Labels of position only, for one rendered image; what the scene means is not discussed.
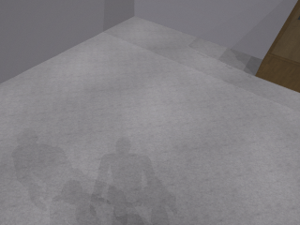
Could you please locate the cupboard door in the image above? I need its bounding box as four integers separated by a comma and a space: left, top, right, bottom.
272, 8, 300, 63

